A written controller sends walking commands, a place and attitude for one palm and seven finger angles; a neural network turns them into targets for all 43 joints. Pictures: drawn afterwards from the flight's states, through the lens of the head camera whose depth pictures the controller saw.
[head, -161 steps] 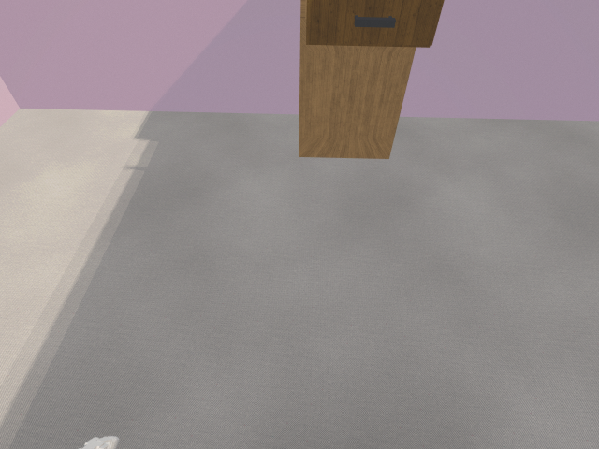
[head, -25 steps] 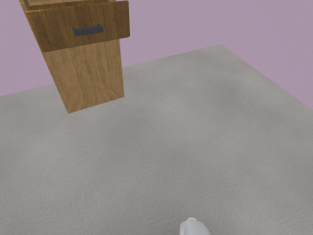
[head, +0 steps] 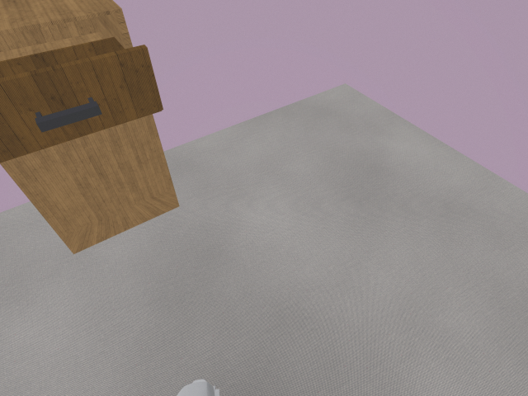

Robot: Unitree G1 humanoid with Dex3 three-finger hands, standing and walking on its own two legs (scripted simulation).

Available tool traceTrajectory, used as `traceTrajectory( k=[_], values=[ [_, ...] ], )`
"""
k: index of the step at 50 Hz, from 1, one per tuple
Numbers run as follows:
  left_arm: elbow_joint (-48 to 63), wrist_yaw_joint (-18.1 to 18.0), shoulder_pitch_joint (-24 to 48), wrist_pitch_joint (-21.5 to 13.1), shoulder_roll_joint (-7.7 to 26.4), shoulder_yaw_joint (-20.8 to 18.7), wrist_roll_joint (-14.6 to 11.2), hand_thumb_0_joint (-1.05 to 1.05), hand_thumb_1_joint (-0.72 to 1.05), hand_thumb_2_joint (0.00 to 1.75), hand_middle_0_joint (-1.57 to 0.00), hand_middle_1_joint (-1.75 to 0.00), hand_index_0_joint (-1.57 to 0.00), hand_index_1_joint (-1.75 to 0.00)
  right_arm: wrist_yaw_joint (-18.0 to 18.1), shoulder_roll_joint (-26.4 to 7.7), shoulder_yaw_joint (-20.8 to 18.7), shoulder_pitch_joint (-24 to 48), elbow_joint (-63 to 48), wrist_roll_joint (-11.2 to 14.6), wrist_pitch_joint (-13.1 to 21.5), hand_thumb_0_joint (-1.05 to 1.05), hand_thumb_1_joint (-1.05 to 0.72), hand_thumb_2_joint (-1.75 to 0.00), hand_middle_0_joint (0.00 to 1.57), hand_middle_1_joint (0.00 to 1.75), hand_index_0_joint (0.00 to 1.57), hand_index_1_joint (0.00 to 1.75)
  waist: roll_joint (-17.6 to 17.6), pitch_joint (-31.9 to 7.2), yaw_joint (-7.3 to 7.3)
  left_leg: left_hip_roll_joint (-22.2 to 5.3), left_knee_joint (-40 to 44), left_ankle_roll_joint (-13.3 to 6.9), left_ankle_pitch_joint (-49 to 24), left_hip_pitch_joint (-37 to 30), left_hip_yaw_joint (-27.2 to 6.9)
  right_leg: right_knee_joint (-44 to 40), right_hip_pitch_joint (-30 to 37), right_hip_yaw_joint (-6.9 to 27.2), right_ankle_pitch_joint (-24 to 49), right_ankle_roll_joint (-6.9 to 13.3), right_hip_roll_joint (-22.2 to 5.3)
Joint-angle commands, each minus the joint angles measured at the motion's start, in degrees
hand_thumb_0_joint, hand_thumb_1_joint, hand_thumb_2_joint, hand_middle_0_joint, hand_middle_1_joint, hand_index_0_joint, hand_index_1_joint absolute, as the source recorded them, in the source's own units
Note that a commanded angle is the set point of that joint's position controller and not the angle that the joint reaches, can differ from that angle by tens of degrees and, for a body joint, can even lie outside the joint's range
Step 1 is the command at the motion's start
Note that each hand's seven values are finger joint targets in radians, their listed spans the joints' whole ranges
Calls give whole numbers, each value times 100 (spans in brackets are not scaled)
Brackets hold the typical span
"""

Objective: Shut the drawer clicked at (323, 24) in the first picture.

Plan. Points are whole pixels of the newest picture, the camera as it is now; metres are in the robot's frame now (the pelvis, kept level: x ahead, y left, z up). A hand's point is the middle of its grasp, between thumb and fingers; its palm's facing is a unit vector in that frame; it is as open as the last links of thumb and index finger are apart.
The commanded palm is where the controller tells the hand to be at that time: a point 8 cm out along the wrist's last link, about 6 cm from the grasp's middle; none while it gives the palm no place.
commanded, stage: walk to a spot facing it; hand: left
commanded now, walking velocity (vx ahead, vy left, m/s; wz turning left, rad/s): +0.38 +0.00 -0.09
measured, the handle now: (67, 112) +0.70 +0.50 +0.04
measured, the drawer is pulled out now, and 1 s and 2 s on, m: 0.27 0.27 0.27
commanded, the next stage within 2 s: turn to face it in 0.44 s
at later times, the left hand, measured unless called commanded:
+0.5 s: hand (167, 321) +0.29 +0.21 -0.17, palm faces -0.09 -0.98 -0.18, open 7.3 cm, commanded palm none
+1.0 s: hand (218, 247) +0.47 +0.13 -0.17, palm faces +0.01 -0.99 -0.15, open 7.3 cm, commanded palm none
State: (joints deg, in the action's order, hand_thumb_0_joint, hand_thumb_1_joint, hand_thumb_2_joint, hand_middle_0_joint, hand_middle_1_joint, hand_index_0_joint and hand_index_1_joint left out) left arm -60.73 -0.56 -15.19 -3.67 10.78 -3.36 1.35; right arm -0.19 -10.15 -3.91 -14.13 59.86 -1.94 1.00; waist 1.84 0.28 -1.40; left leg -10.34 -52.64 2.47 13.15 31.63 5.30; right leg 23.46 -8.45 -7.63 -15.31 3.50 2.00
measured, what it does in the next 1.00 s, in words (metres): walks ahead: left foot, then right foot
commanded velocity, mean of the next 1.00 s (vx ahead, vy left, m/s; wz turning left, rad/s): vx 0.15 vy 0.00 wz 0.08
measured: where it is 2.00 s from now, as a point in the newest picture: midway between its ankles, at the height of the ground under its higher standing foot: (289, 379)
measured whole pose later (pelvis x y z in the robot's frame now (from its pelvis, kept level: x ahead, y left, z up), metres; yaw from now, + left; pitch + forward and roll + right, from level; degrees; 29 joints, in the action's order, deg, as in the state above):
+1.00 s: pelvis +0.34 -0.03 -0.01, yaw +0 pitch -1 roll -1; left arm -54.6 -1.4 -5.9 0.1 7.9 -2.3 1.7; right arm -0.8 -9.9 -3.5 -12.3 56.1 -1.2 -2.4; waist -0.7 2.5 -1.8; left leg -6.2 -49.1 2.7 23.3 24.6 7.8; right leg 32.4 -15.5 -19.1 -15.0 1.9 -6.8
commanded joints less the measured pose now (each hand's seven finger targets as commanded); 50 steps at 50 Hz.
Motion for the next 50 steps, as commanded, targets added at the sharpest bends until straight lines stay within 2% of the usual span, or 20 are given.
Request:
traceTrajectory(
  k=[1,4,6,7,8,9,11,15,21,26,28,30,31,32,33,36,38,40,47,50],
  values=[
    [77,23,-521,-107,680,-79,2,0,90,90,-20,-30,-20,-30,-167,-108,73,365,-482,37,176,0,-90,-90,20,30,20,30,-833,505,246,162,1101,-57,-169,-204,120,-1138,-170,1166,644,589,-1580],
    [-18,19,-653,-73,804,-104,8,0,90,90,-20,-30,-20,-30,-162,-274,69,508,-555,58,237,0,-90,-90,20,30,20,30,-635,517,219,352,1671,-158,3,-661,311,-803,164,1197,1158,528,-1633],
    [0,25,-532,-54,803,-109,-36,0,90,90,-20,-30,-20,-30,-84,-509,22,-299,-304,29,301,0,-90,-90,20,30,20,30,-344,227,-229,596,2324,-250,-181,-2169,472,382,-279,832,1989,323,-1300],
    [66,57,-591,-40,595,-91,-67,0,90,90,-20,-30,-20,-30,-8,-976,-93,-1140,-90,-32,341,0,-90,-90,20,30,20,30,531,-288,-545,-74,2737,-541,57,-3520,-488,1844,-1069,510,1675,54,-863],
    [209,122,-698,-38,297,-30,-118,0,90,90,-20,-30,-20,-30,32,-1668,-237,-1814,44,-75,333,0,-90,-90,20,30,20,30,1906,-729,-647,-1638,3522,-1134,222,-4361,-2505,3766,-2293,-1,-1180,-203,-138],
    [320,76,-402,-12,455,-31,-54,0,90,90,-20,-30,-20,-30,85,-1617,-195,-1812,65,-12,264,0,-90,-90,20,30,20,30,1732,-701,-678,-1937,3911,-1292,915,-4069,-3026,4743,-2668,644,-1746,-130,-262],
    [312,146,65,16,349,-65,-20,0,90,90,-20,-30,-20,-30,103,-1018,-58,-960,-162,15,304,0,-90,-90,20,30,20,30,564,362,-382,-1604,4124,-1134,1116,-2876,-2105,5147,-3081,809,-808,-110,-749],
    [84,181,-516,259,8,-73,39,0,90,90,-20,-30,-20,-30,143,-535,69,-498,-193,49,428,0,-90,-90,20,30,20,30,430,394,177,-976,4226,-788,-181,-2035,-337,4583,-2395,717,6,-279,-909],
    [536,256,248,403,-24,-133,43,0,90,90,-20,-30,-20,-30,147,-577,-21,-771,-72,80,411,0,-90,-90,20,30,20,30,414,658,116,-950,4292,-889,-948,-2529,504,3192,-2910,367,582,-510,-1063],
    [860,287,899,359,-5,-143,15,0,90,90,-20,-30,-20,-30,135,-679,-89,-972,-7,31,312,0,-90,-90,20,30,20,30,581,737,-58,-1073,3775,-805,-1762,-2943,954,1895,-2533,61,513,-357,-821],
    [815,247,756,280,41,-113,32,0,90,90,-20,-30,-20,-30,142,-686,-72,-1028,35,21,272,0,-90,-90,20,30,20,30,490,552,-5,-996,3170,-762,-2701,-2870,971,1439,-1760,-75,429,-220,-562],
    [373,152,-521,136,293,-139,71,0,90,90,-20,-30,-20,-30,115,-665,-15,-908,104,74,258,0,-90,-90,20,30,20,30,110,-192,602,-618,1610,-488,-3217,-2454,1083,674,108,-259,1195,-144,-311],
    [138,65,-1166,24,852,-247,91,0,90,90,-20,-30,-20,-30,60,-384,40,-1126,124,152,262,0,-90,-90,20,30,20,30,-827,-960,820,-147,180,-235,-1551,-1378,1119,695,1607,803,2698,121,-1390],
    [25,34,-1506,-19,1396,-319,-4,0,90,90,-20,-30,-20,-30,94,-61,103,-1371,10,216,234,0,-90,-90,20,30,20,30,-1668,-1631,690,590,-1449,-57,2213,-544,656,503,2341,2381,4951,820,-2852],
    [103,-10,-1317,-2,1419,-286,-80,0,90,90,-20,-30,-20,-30,154,-166,95,-1169,-24,233,148,0,-90,-90,20,30,20,30,-1214,-1736,723,504,-1972,-105,2368,-592,-173,116,1799,2277,4960,1013,-2960],
    [437,-124,134,77,754,-82,-37,0,90,90,-20,-30,-20,-30,140,-135,102,-808,39,128,-33,0,-90,-90,20,30,20,30,-792,-308,255,177,-2023,-83,1374,-442,-506,-437,-131,1269,3032,601,-2555],
    [574,-144,609,112,633,-39,-14,0,90,90,-20,-30,-20,-30,110,-53,110,-1006,86,118,-182,0,-90,-90,20,30,20,30,-829,-179,-33,201,-1453,-4,1188,-755,-410,-601,-763,583,2492,429,-2403],
    [658,-161,742,154,630,-48,-9,0,90,90,-20,-30,-20,-30,59,9,110,-1070,34,105,-262,0,-90,-90,20,30,20,30,-887,-193,-114,274,-1010,34,1034,-891,-214,-708,-921,235,2008,368,-2321],
    [836,-177,622,317,820,-207,37,0,90,90,-20,-30,-20,-30,-68,-174,13,-144,-607,81,-296,0,-90,-90,20,30,20,30,-1001,78,111,300,249,11,1075,-717,114,-535,-669,-57,874,316,-2533],
    [931,-155,602,382,902,-255,16,0,90,90,-20,-30,-20,-30,-88,-319,-37,-202,-782,66,-263,0,-90,-90,20,30,20,30,-674,-75,16,458,1329,-44,550,-1211,281,146,-610,-296,687,105,-2432]
  ],
)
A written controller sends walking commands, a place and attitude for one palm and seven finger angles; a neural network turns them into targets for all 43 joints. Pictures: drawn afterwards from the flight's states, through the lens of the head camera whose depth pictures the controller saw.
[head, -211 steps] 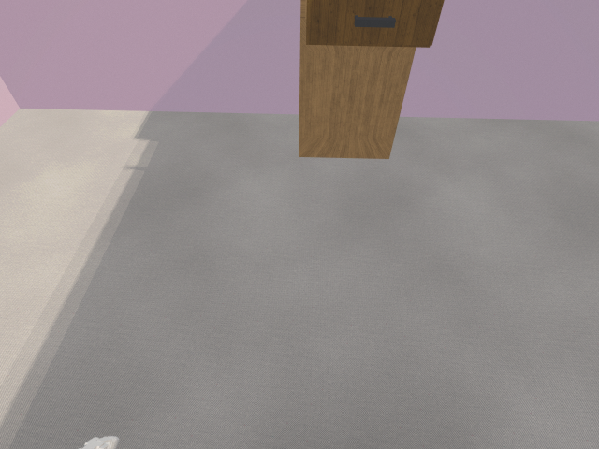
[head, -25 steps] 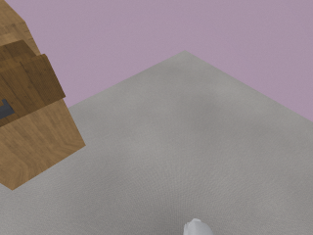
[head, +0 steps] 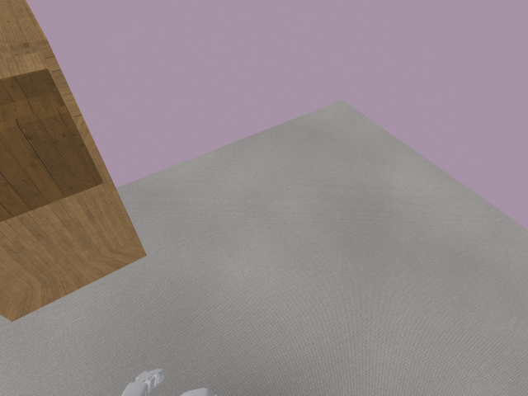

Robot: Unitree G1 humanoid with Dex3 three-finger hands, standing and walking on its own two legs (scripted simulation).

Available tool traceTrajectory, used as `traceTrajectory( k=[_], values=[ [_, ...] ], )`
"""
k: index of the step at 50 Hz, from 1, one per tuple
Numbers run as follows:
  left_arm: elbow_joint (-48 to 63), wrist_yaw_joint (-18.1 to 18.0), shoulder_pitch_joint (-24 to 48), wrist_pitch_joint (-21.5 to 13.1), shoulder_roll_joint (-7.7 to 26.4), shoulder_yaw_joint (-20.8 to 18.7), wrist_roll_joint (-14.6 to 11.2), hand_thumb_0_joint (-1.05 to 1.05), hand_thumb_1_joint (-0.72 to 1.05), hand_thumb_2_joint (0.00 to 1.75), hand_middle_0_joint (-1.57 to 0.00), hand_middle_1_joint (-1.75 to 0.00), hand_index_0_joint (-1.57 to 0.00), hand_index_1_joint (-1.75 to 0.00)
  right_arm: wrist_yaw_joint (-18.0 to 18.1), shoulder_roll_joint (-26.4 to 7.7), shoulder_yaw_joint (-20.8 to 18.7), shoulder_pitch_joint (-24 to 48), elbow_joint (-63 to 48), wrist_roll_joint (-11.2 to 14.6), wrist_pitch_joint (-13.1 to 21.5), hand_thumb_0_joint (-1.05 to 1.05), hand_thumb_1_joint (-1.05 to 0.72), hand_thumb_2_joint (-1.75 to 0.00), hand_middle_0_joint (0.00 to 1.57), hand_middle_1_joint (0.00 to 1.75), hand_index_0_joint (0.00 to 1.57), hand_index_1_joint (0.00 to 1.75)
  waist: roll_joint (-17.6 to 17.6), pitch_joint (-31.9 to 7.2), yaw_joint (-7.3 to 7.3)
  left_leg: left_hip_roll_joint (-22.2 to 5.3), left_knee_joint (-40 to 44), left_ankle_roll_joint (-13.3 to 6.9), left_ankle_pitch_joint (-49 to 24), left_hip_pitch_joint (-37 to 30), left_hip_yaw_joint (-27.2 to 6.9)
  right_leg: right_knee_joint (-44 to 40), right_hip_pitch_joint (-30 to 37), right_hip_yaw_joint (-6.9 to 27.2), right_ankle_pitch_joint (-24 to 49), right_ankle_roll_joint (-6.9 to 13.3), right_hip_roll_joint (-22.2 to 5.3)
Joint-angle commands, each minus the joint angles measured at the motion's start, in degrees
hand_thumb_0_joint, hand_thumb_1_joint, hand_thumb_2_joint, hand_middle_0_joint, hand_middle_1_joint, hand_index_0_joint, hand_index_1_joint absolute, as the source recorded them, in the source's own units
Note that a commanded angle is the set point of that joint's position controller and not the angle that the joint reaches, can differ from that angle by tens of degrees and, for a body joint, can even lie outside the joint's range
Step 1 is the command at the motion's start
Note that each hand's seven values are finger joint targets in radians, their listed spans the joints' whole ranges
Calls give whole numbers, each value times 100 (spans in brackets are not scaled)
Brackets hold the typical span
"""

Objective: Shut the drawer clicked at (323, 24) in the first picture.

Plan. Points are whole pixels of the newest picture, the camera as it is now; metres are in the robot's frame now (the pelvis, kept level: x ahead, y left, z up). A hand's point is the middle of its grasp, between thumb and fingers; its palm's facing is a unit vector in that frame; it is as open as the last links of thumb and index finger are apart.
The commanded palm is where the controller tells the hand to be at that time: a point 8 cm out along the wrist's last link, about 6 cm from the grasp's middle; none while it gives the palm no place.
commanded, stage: turn to face it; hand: left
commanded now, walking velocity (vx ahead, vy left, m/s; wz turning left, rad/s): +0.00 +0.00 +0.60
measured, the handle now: out of the picture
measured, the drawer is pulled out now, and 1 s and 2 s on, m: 0.27 0.27 0.27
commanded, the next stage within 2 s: take the last steps up to it in 0.92 s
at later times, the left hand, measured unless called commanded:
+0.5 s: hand out of the picture +0.05 +0.21 -0.14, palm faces +0.30 -0.89 -0.33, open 7.4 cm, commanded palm none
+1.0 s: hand out of the picture -0.11 +0.18 -0.17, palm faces +0.56 -0.79 -0.25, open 7.4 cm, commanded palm none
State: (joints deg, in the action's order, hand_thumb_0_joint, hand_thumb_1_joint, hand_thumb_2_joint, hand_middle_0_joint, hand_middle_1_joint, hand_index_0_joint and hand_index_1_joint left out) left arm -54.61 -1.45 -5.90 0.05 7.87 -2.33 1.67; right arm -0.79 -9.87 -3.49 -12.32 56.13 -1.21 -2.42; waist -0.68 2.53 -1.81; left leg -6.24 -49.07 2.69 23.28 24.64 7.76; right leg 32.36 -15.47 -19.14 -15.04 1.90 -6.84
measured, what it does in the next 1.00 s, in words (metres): steps on the spot, turning left: left foot, then right foot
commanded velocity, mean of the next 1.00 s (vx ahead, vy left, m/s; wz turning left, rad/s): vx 0.00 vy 0.00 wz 0.45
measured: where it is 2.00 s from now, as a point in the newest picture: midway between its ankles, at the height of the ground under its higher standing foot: outside the picture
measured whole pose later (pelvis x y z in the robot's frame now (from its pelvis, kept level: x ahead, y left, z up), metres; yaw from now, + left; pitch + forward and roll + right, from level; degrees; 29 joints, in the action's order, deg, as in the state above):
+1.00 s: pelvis -0.01 -0.01 +0.00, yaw +31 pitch -1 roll -1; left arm -56.3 -1.2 -14.2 4.2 15.5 -3.5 0.9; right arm -0.1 -11.5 -1.8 -6.3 52.5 -1.1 -1.6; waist -2.7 5.2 1.9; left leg -0.4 -31.6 -2.1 18.0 13.1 3.2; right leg 58.9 -24.0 -3.8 -27.9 -3.9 -5.8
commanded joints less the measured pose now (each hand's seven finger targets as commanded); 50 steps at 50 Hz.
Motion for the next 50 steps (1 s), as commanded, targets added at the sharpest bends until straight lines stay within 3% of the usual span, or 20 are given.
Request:
traceTrajectory(
  k=[1,2,3,4,6,9,16,21,22,23,24,26,29,37,41,42,43,44,46,50],
  values=[
    [359,-39,-363,45,1179,-363,-58,0,90,90,-20,-30,-20,-30,-35,-484,-114,-502,-414,-24,97,0,-90,-90,20,30,20,30,-177,-366,-7,97,1562,-99,-880,-924,40,-260,-59,692,520,84,-1371],
    [465,-8,-441,91,997,-361,-92,0,90,90,-20,-30,-20,-30,-27,-886,-204,-697,-443,-44,146,0,-90,-90,20,30,20,30,921,-467,-101,-467,2379,-396,-1561,-1328,-999,718,-634,517,-218,-232,-911],
    [763,38,-283,114,696,-299,-124,0,90,90,-20,-30,-20,-30,18,-1475,-332,-904,-560,-79,180,0,-90,-90,20,30,20,30,2340,-301,-260,-1793,3116,-1189,-3090,-1640,-2965,2033,-1860,512,-2213,-691,-113],
    [945,29,190,134,826,-243,-37,0,90,90,-20,-30,-20,-30,87,-1590,-345,-1063,-464,-80,186,0,-90,-90,20,30,20,30,1835,-398,-439,-2014,3240,-1588,-2889,-1561,-3394,3126,-1992,1279,-2330,-630,28],
    [852,64,100,94,822,-324,-49,0,90,90,-20,-30,-20,-30,157,-1447,-299,-465,-599,-41,229,0,-90,-90,20,30,20,30,1372,-560,-148,-1515,3027,-1414,-2647,-1611,-2765,3744,-2284,1779,-1455,-638,15],
    [614,106,-339,115,911,-335,-75,0,90,90,-20,-30,-20,-30,166,-1260,-218,90,-798,-11,283,0,-90,-90,20,30,20,30,844,-673,101,-891,2887,-1130,-3096,-1570,-1789,3350,-1801,1776,-774,-716,54],
    [759,48,-214,166,939,-285,-126,0,90,90,-20,-30,-20,-30,106,-1501,-315,-63,-724,-26,152,0,-90,-90,20,30,20,30,820,-606,-71,-811,2904,-1294,-2732,-1639,-2307,1911,-1215,1772,-1093,-736,311],
    [674,9,-943,76,1054,-273,-164,0,90,90,-20,-30,-20,-30,52,-1540,-367,412,-875,5,54,0,-90,-90,20,30,20,30,931,-693,263,-393,2390,-984,-2566,-807,-2441,-177,334,1599,-254,-624,569],
    [642,-21,-1209,27,1239,-317,-140,0,90,90,-20,-30,-20,-30,32,-1381,-358,448,-931,46,44,0,-90,-90,20,30,20,30,506,-748,401,-110,1949,-708,-1946,-249,-2288,-1101,1054,1816,145,-543,285],
    [680,-69,-1316,-29,1808,-421,-24,0,90,90,-20,-30,-20,-30,-11,-945,-295,360,-1049,98,29,0,-90,-90,20,30,20,30,-1188,-628,443,707,654,-191,-280,987,-1363,-1891,1657,3346,-130,-56,-1239],
    [835,-70,-1068,6,2128,-418,-22,0,90,90,-20,-30,-20,-30,-16,-945,-298,501,-1167,46,24,0,-90,-90,20,30,20,30,-1583,-454,433,891,-692,-34,979,1075,-1006,-1965,838,3954,329,532,-2285],
    [940,-84,-539,-12,1770,-365,-44,0,90,90,-20,-30,-20,-30,-55,-1063,-342,550,-1012,-9,-100,0,-90,-90,20,30,20,30,-1194,-38,204,568,-2035,-78,476,975,-1197,-1890,-54,3339,-63,527,-1748],
    [958,-75,-272,-46,1379,-240,-13,0,90,90,-20,-30,-20,-30,-123,-923,-285,294,-797,6,-104,0,-90,-90,20,30,20,30,-974,110,1,453,-2079,75,-105,815,-857,-1448,51,2054,1102,351,-1175],
    [535,-49,-1190,-17,1724,-322,36,0,90,90,-20,-30,-20,-30,-86,-720,-90,977,-913,63,-38,0,-90,-90,20,30,20,30,-1155,-303,515,548,199,66,415,64,-316,-958,1043,1743,2710,551,-1399],
    [403,-27,-1033,33,1697,-352,-35,0,90,90,-20,-30,-20,-30,-30,-838,-73,398,-719,62,77,0,-90,-90,20,30,20,30,-1058,-623,203,587,2294,-96,-819,-1267,-176,-98,840,1287,2781,64,-1144],
    [458,-2,-1032,58,1527,-329,-95,0,90,90,-20,-30,-20,-30,-14,-1195,-151,140,-663,35,141,0,-90,-90,20,30,20,30,-266,-899,50,78,2727,-288,-1979,-2276,-640,641,128,1014,2011,-254,-906],
    [674,39,-1024,79,1120,-241,-116,0,90,90,-20,-30,-20,-30,10,-1785,-283,-122,-652,-8,179,0,-90,-90,20,30,20,30,1536,-990,-83,-1408,2720,-997,-4235,-3082,-2455,1738,-1445,864,-1043,-652,-198],
    [799,-13,-595,154,1094,-129,-60,0,90,90,-20,-30,-20,-30,52,-1945,-291,-387,-549,28,116,0,-90,-90,20,30,20,30,1548,-824,-252,-1789,2773,-1489,-4866,-2577,-2557,2458,-1482,1376,-2318,-614,-40],
    [604,-14,-423,212,1121,-186,-100,0,90,90,-20,-30,-20,-30,184,-1599,-203,51,-541,3,132,0,-90,-90,20,30,20,30,1519,-387,-85,-1298,2850,-1475,-4304,-1977,-2177,3066,-1585,1828,-1752,-586,-37],
    [297,61,-742,190,1065,-182,-105,0,90,90,-20,-30,-20,-30,200,-1282,-84,383,-572,25,195,0,-90,-90,20,30,20,30,892,-402,149,-757,2873,-1235,-4325,-1997,-1551,2756,-1259,1752,-1015,-626,103]
  ],
)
